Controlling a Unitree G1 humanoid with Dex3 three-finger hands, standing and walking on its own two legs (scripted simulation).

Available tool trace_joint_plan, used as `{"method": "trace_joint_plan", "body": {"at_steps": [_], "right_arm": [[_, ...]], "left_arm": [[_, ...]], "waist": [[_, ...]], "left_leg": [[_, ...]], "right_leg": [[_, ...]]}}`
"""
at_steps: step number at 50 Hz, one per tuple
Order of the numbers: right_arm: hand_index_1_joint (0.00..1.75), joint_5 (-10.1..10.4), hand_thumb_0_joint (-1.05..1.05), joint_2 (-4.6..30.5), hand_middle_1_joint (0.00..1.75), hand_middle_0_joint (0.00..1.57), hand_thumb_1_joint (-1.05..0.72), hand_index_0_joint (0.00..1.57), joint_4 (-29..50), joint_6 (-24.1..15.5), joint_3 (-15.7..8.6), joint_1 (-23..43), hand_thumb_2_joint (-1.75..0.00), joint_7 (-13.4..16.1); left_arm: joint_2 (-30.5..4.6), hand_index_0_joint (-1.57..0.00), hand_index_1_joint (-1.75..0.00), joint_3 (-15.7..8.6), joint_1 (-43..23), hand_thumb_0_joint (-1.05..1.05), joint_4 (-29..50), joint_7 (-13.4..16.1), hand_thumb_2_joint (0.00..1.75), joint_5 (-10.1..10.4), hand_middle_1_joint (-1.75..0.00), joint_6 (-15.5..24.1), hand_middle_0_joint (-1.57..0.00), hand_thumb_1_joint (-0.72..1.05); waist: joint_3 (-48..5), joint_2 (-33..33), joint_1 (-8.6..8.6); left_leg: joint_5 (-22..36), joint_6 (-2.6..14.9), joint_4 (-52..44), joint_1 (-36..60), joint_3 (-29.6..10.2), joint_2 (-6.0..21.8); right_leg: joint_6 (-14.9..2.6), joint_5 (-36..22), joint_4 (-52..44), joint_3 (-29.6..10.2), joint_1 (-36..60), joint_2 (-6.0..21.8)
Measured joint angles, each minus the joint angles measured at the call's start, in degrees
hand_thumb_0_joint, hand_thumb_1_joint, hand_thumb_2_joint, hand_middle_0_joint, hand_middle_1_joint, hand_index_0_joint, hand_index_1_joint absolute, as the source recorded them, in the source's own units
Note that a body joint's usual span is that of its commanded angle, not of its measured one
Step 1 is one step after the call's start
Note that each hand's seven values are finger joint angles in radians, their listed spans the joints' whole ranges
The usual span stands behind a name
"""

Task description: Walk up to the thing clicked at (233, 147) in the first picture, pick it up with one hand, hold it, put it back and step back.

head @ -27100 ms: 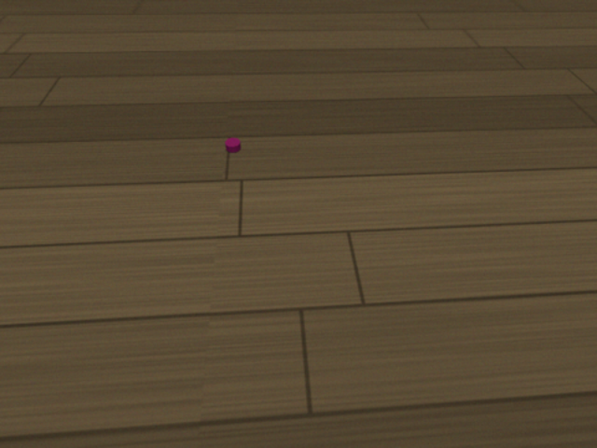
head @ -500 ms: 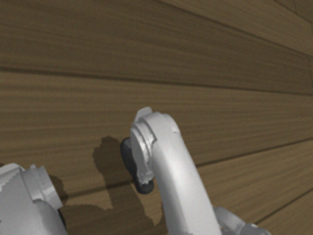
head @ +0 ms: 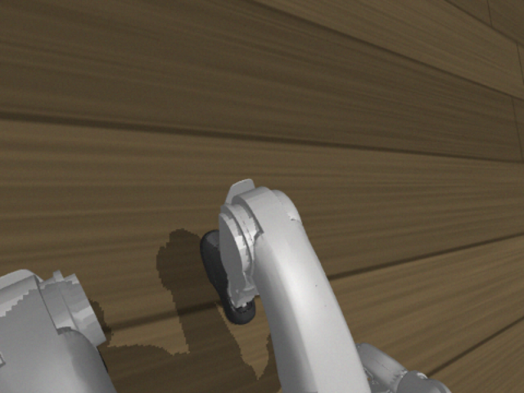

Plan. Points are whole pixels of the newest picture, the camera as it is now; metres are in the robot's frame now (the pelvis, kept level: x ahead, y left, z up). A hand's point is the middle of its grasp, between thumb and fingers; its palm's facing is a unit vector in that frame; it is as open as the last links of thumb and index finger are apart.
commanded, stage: withdraw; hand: left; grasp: from above
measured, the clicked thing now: out of the picture +0.46 +0.24 -0.29
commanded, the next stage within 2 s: home in 0.82 s
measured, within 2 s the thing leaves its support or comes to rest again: neither
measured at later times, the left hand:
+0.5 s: hand out of the picture +0.45 +0.29 -0.06, palm faces -0.44 -0.10 -0.89, open 12.8 cm
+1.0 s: hand out of the picture +0.44 +0.28 -0.19, palm faces -0.34 -0.12 -0.93, open 12.3 cm
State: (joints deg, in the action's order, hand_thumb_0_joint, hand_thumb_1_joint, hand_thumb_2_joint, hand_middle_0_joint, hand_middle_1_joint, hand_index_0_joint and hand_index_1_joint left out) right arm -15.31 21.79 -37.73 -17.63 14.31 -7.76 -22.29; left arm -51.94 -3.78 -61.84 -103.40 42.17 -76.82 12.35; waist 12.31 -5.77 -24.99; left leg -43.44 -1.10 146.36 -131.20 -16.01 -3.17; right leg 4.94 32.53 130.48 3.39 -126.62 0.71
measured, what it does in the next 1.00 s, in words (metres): stands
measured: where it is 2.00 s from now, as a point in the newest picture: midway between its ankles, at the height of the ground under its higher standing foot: (172, 343)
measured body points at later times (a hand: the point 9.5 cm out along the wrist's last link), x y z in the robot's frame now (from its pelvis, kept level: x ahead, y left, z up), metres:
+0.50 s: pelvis +0.00 -0.01 +0.06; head +0.21 +0.06 +0.46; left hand +0.47 +0.30 -0.01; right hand +0.13 -0.27 -0.06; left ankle +0.06 +0.12 -0.28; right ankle +0.15 -0.16 -0.28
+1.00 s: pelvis +0.01 -0.02 +0.02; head +0.27 +0.08 +0.38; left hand +0.45 +0.28 -0.13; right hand +0.06 -0.30 -0.07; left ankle +0.06 +0.12 -0.28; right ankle +0.15 -0.16 -0.28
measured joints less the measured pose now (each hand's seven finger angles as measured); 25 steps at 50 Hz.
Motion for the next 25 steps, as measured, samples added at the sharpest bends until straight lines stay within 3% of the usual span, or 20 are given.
{"method": "trace_joint_plan", "body": {"at_steps": [4, 8, 12, 15, 18, 21, 25], "right_arm": [[0.30, 0.38, 0.00, 0.13, 0.30, 0.20, -0.91, 0.19, -0.41, -0.28, -1.90, -1.07, -0.90, -0.63], [0.30, 1.50, 0.00, 0.34, 0.30, 0.20, -0.92, 0.20, -1.50, 0.20, -4.45, -2.47, -0.90, -1.43], [0.30, 3.86, 0.00, -0.38, 0.30, 0.20, -0.92, 0.20, -4.70, 2.82, -7.37, -3.48, -0.90, -1.32], [0.30, 6.45, 0.00, -0.97, 0.30, 0.20, -0.92, 0.20, -6.26, 6.24, -10.08, -3.87, -0.90, -0.63], [0.30, 8.32, 0.00, -1.65, 0.30, 0.20, -0.92, 0.20, -6.41, 10.05, -12.39, -2.77, -0.90, 0.76], [0.30, 9.63, 0.00, -2.22, 0.30, 0.20, -0.92, 0.19, -4.79, 12.96, -13.83, -1.14, -0.90, 3.06], [0.30, 10.34, 0.00, -2.87, 0.30, 0.20, -0.93, 0.19, -2.47, 14.96, -14.05, 1.31, -0.90, 6.76]], "left_arm": [[1.20, -0.19, -0.94, -2.31, 0.65, 0.00, 3.19, 1.07, 0.91, 0.47, -0.94, -2.05, -0.18, -0.38], [3.46, -0.19, -0.93, -5.19, 2.27, 0.00, 9.62, -0.80, 0.92, 2.86, -0.93, -4.65, -0.19, -0.41], [8.51, -0.19, -0.94, -1.35, 4.86, -0.01, 19.03, -5.60, 0.93, 7.43, -0.93, -8.00, -0.19, -0.42], [12.85, -0.20, -0.94, 1.01, 7.86, 0.00, 26.00, -9.92, 0.94, 9.25, -0.92, -9.92, -0.21, -0.41], [15.89, -0.21, -0.93, 4.40, 8.38, 0.00, 27.27, -14.47, 0.93, 10.34, -0.91, -12.26, -0.23, -0.39], [18.12, -0.24, -0.91, 7.12, 7.61, -0.01, 27.13, -20.17, 0.91, 12.71, -0.89, -13.88, -0.25, -0.36], [20.55, -0.26, -0.90, 9.57, 5.22, -0.01, 26.01, -27.23, 0.90, 15.20, -0.87, -13.27, -0.28, -0.34]], "waist": [[-0.81, 0.68, 0.47], [-3.18, 2.58, 1.67], [-8.71, 5.48, 4.89], [-14.63, 8.57, 7.98], [-18.62, 10.46, 10.27], [-20.33, 11.26, 11.97], [-19.82, 10.77, 13.00]], "left_leg": [[-0.09, -0.13, -0.59, -0.05, 0.26, 0.06], [-0.34, -0.14, -1.39, -0.38, 1.00, 0.15], [-1.07, 0.06, -3.02, -0.60, 2.44, 0.66], [-1.49, 0.44, -5.07, -0.72, 4.06, 0.88], [-1.46, 0.95, -7.74, 1.09, 6.41, 1.04], [-0.61, 1.27, -10.70, 3.53, 8.40, 1.19], [1.52, 1.18, -14.68, 6.68, 10.11, 1.06]], "right_leg": [[-0.24, 0.09, -0.29, -0.12, -0.23, 0.20], [-0.43, 0.48, -0.44, -0.63, -0.93, 0.55], [-0.77, 1.35, -1.02, -1.63, -1.96, 0.82], [-1.38, 2.12, -1.94, -2.71, -2.66, 1.25], [-1.70, 2.88, -3.05, -4.50, -1.61, 1.64], [-1.65, 2.80, -4.64, -6.04, 0.12, 1.88], [-1.30, 1.81, -7.06, -7.35, 2.60, 2.35]]}}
